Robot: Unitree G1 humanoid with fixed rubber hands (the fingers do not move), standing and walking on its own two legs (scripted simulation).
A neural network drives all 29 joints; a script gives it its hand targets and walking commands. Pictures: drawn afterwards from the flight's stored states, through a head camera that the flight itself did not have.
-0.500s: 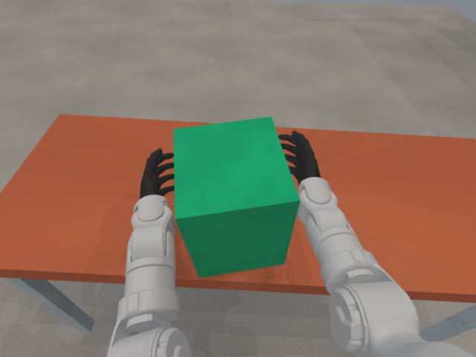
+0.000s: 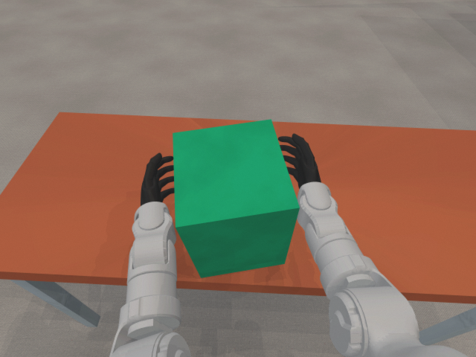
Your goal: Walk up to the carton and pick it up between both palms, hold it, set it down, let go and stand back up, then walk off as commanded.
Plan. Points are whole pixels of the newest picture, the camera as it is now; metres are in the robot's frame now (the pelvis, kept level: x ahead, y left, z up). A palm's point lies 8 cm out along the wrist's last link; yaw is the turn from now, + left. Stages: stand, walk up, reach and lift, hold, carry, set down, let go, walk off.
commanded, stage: set down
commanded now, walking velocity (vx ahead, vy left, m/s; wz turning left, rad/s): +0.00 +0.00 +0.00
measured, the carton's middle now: (233, 204) +0.38 +0.05 +0.01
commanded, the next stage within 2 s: none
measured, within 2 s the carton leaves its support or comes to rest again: rests again in 0.60 s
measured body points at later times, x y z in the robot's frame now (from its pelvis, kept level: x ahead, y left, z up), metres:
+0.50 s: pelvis -0.01 +0.00 +0.00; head +0.01 +0.01 +0.45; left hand +0.34 +0.19 +0.06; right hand +0.41 -0.08 +0.07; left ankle +0.02 +0.16 -0.75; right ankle -0.02 -0.11 -0.75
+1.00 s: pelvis +0.00 +0.00 +0.00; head +0.03 +0.01 +0.45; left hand +0.35 +0.19 +0.05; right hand +0.41 -0.08 +0.06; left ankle +0.02 +0.16 -0.75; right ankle -0.02 -0.11 -0.75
